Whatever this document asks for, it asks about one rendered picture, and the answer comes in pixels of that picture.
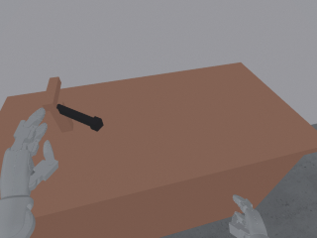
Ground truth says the robot right hand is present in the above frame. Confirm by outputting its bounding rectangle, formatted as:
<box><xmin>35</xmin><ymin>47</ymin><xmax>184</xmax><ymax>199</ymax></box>
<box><xmin>229</xmin><ymin>194</ymin><xmax>267</xmax><ymax>238</ymax></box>

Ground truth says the robot left forearm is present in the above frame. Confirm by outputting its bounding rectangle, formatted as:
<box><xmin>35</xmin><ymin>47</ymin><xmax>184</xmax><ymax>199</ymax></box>
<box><xmin>0</xmin><ymin>195</ymin><xmax>36</xmax><ymax>238</ymax></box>

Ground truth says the robot left hand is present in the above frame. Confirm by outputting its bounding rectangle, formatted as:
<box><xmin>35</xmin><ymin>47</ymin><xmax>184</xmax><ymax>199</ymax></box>
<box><xmin>0</xmin><ymin>107</ymin><xmax>58</xmax><ymax>198</ymax></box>

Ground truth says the counter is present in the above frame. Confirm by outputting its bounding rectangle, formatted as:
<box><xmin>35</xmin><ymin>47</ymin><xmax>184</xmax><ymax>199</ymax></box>
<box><xmin>0</xmin><ymin>62</ymin><xmax>317</xmax><ymax>238</ymax></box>

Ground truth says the tap lever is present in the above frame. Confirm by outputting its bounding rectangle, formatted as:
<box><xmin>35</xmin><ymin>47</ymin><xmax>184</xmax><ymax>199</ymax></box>
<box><xmin>56</xmin><ymin>104</ymin><xmax>104</xmax><ymax>132</ymax></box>

